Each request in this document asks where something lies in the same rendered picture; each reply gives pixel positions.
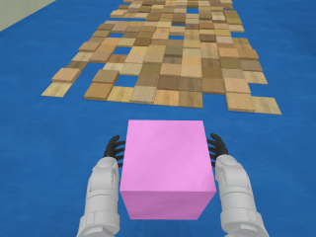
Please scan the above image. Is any carton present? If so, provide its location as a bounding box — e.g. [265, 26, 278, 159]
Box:
[119, 119, 217, 220]

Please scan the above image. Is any left robot forearm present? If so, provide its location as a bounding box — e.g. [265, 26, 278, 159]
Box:
[76, 156, 120, 237]

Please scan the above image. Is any robot right hand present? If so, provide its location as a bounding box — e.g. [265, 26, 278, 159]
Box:
[206, 133, 229, 168]

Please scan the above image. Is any robot left hand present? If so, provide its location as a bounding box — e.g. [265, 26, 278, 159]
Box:
[103, 135, 126, 168]

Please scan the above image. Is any right robot forearm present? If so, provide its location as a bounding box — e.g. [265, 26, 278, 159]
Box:
[215, 154, 270, 237]

